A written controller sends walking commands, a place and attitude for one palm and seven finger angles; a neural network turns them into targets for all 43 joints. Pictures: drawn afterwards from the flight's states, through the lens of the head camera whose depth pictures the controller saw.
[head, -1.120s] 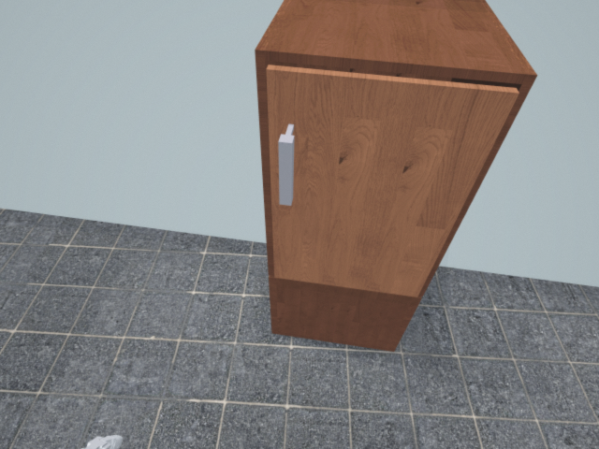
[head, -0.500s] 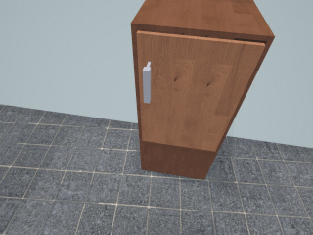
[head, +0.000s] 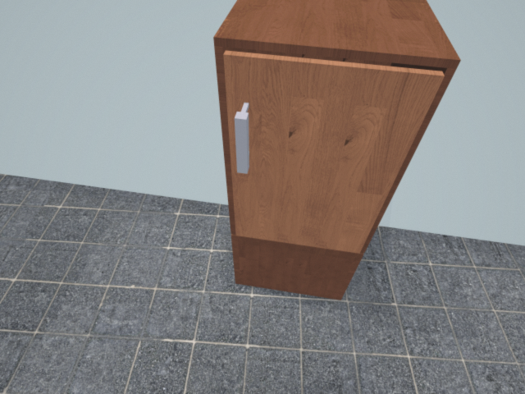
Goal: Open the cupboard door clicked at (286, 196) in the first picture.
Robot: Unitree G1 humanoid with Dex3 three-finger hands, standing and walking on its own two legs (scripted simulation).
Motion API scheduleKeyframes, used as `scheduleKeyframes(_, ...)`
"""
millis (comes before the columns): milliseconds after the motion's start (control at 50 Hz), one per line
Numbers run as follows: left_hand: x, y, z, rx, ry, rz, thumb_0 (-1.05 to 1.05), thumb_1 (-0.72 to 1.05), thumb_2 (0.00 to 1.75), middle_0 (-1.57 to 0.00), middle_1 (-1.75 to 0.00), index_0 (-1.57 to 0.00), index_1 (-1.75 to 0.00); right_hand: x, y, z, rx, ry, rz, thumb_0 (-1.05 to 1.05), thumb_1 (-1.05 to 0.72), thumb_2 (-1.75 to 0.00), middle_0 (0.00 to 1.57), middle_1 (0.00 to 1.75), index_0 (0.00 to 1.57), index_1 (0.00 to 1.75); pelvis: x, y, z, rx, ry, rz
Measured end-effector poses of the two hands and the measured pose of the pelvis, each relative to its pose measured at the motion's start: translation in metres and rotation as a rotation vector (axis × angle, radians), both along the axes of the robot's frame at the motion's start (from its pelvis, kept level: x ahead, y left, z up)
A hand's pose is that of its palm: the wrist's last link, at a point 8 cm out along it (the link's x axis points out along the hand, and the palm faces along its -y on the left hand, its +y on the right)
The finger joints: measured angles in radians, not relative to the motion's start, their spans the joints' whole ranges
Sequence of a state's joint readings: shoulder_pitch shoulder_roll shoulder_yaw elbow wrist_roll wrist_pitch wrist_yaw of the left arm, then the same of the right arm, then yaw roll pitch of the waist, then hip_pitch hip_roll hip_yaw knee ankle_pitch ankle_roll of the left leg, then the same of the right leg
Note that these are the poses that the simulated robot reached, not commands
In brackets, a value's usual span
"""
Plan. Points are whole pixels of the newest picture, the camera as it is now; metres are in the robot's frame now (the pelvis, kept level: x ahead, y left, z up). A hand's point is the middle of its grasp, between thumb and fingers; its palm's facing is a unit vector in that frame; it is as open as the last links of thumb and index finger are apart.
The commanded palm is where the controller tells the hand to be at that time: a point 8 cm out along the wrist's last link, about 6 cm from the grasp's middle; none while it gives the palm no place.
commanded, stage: look at it before walking up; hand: left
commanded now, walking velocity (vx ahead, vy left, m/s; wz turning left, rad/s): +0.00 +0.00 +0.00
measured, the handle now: (244, 138) +0.61 +0.08 +0.04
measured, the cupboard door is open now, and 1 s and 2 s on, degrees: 0 0 0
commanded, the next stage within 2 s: shuffle to correct the standing spot in 0.32 s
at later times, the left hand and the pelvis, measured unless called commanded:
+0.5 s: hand out of the picture +0.09 +0.24 -0.16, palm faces -0.02 -0.95 -0.32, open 7.4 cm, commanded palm none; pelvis +0.02 +0.00 +0.00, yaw +0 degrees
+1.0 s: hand out of the picture +0.08 +0.10 -0.17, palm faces -0.06 -0.97 -0.22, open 7.3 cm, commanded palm none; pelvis +0.04 -0.08 -0.01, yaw -5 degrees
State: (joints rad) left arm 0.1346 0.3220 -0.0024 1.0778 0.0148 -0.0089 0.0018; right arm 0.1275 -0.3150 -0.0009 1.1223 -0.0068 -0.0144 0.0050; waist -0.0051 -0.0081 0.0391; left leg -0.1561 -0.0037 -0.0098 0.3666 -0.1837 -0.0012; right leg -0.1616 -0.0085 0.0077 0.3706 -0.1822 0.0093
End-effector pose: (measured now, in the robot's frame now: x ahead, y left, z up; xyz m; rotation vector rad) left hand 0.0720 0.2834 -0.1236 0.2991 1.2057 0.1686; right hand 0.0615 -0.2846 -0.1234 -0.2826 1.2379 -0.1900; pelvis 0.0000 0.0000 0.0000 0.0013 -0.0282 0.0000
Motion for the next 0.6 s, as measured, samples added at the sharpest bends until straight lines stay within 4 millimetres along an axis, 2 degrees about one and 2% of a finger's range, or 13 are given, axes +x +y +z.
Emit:
scheduleKeyframes(420,0.010,0.001,0.001,0.002,0.010,0.012,0.00,0.90,0.90,-0.20,-0.29,-0.21,-0.30,0.029,0.000,0.003,-0.005,-0.027,0.017,0.00,-0.91,-0.90,0.21,0.30,0.20,0.30,0.016,-0.001,0.001,0.000,0.003,0.001)
scheduleKeyframes(520,0.010,-0.003,-0.001,-0.001,0.021,0.021,0.00,0.91,0.90,-0.20,-0.29,-0.21,-0.30,0.030,0.003,0.002,-0.002,-0.026,0.011,0.00,-0.91,-0.90,0.21,0.30,0.20,0.30,0.019,-0.002,0.001,0.000,0.005,-0.008)
scheduleKeyframes(600,0.003,-0.015,-0.010,-0.028,0.065,0.018,0.00,0.91,0.90,-0.20,-0.29,-0.20,-0.30,0.024,0.012,-0.005,0.021,-0.018,-0.015,0.00,-0.91,-0.90,0.21,0.30,0.20,0.30,0.022,-0.005,-0.002,0.006,0.006,-0.031)
